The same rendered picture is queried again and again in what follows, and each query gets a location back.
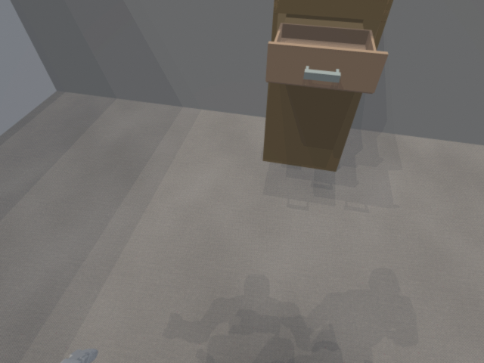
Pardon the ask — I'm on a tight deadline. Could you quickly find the handle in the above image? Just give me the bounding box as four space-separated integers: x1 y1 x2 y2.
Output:
303 66 341 82

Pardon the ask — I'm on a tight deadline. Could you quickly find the drawer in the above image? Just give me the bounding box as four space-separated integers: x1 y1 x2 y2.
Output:
265 23 388 94

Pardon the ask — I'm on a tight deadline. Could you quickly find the cabinet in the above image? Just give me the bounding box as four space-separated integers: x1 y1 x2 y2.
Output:
263 0 393 172

